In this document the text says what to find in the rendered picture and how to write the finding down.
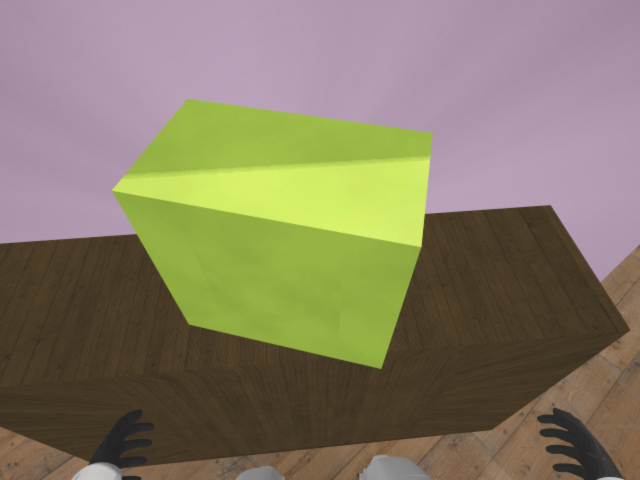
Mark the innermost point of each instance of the left robot hand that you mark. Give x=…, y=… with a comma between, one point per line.
x=114, y=445

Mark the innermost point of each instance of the pedestal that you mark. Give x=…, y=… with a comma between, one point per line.
x=501, y=306

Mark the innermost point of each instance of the carton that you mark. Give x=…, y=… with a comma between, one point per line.
x=294, y=230

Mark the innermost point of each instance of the right robot shin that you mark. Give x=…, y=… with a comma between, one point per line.
x=377, y=457

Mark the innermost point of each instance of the right robot hand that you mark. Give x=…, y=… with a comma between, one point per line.
x=595, y=461

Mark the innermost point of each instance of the robot right thigh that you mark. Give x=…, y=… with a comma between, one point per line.
x=393, y=468

